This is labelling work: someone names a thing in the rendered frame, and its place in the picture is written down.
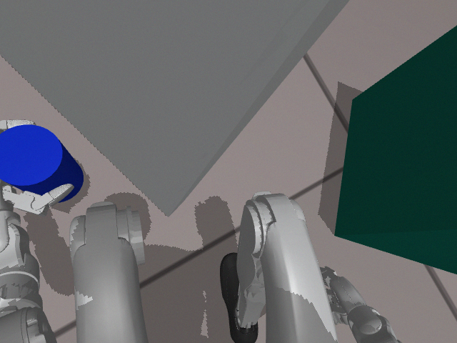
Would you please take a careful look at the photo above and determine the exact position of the right robot hand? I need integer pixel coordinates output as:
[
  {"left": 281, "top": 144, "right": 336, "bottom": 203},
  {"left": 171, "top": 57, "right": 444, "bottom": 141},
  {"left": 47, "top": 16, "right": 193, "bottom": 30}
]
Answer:
[{"left": 320, "top": 267, "right": 368, "bottom": 325}]

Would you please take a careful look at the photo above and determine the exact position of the right robot arm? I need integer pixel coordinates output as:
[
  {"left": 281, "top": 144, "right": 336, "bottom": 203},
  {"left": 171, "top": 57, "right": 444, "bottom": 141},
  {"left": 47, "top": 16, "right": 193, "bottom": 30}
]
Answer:
[{"left": 347, "top": 305, "right": 402, "bottom": 343}]

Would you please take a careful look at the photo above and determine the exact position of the can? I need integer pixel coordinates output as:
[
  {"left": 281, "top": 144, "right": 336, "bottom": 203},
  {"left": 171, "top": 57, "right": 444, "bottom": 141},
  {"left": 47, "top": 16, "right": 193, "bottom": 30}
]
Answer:
[{"left": 0, "top": 124, "right": 84, "bottom": 203}]

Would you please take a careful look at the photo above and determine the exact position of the right robot foot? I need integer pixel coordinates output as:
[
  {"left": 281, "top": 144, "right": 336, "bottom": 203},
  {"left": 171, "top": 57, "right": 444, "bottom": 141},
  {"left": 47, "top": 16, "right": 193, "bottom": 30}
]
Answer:
[{"left": 220, "top": 253, "right": 258, "bottom": 343}]

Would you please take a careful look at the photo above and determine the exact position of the left robot arm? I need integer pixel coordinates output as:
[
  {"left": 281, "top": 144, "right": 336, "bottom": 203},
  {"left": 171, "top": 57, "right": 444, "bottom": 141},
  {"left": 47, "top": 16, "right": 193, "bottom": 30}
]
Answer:
[{"left": 0, "top": 209, "right": 57, "bottom": 343}]

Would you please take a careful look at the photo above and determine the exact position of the left robot hand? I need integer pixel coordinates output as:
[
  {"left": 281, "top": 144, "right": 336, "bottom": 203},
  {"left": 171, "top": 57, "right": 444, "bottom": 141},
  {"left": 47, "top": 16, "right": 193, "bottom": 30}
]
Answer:
[{"left": 0, "top": 119, "right": 74, "bottom": 217}]

